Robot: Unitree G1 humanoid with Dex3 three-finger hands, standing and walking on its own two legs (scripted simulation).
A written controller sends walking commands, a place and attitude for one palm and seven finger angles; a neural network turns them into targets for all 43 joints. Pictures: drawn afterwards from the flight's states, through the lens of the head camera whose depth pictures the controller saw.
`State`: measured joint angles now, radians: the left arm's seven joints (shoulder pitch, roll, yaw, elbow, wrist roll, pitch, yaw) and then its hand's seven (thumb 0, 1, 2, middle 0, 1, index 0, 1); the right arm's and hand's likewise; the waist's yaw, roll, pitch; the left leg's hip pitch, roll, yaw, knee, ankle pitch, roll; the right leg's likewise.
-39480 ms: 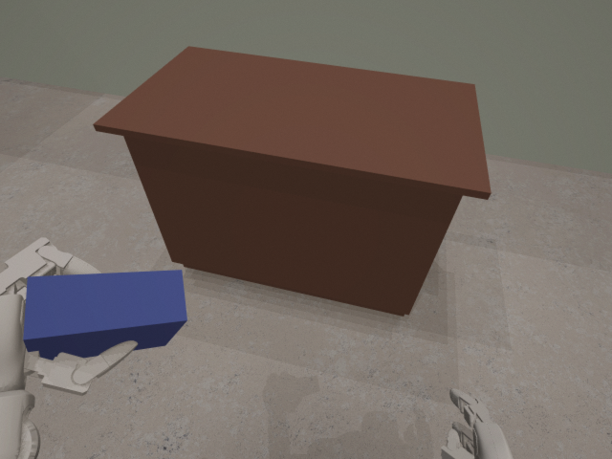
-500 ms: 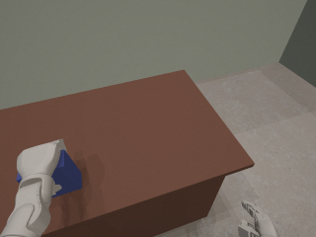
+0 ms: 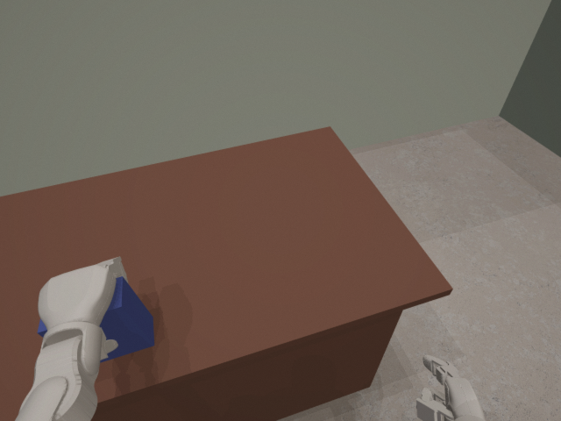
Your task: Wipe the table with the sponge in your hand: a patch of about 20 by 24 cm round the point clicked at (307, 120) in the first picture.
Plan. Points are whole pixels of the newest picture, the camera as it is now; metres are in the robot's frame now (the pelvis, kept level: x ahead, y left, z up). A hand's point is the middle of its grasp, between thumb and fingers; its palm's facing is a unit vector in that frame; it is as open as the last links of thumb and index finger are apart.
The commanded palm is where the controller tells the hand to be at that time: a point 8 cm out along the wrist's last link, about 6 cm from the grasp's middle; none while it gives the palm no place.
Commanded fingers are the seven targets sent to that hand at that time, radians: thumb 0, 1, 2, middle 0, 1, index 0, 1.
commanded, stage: lift the sponge slowly off the table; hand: left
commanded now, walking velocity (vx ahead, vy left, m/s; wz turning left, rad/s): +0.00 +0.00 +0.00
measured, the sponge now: (109, 330) +0.23 +0.31 -0.01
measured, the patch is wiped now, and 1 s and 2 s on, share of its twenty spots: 1.00 1.00 1.00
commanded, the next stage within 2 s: bring the sponge back beside the body in 1.94 s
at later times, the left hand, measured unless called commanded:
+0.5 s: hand (102, 311) +0.24 +0.29 +0.05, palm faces -0.05 -0.09 -1.00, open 9.7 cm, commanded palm +0.21 +0.29 +0.11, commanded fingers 0.00 0.10 1.30 -1.20 -1.60 -1.20 -1.60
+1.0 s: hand (87, 305) +0.23 +0.30 +0.08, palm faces -0.03 -0.08 -1.00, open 9.7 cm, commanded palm +0.21 +0.29 +0.14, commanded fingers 0.00 0.10 1.30 -1.20 -1.60 -1.20 -1.60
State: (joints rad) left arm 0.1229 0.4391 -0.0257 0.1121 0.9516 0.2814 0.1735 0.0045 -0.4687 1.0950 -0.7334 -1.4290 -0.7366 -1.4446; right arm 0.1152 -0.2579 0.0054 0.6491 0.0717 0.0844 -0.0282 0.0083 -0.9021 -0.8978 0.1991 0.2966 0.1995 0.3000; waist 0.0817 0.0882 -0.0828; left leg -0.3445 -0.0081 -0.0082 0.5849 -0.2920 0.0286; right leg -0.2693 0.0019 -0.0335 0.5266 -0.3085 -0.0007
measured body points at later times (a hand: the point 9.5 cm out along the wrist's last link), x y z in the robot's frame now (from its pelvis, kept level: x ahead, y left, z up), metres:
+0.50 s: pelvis +0.00 +0.00 +0.01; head +0.00 -0.03 +0.45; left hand +0.23 +0.29 +0.10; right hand +0.22 -0.22 -0.09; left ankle +0.01 +0.10 -0.73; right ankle -0.02 -0.12 -0.73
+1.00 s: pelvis +0.00 -0.01 +0.01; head -0.01 -0.05 +0.46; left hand +0.23 +0.30 +0.13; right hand +0.23 -0.23 -0.08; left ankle +0.01 +0.10 -0.73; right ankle -0.02 -0.12 -0.73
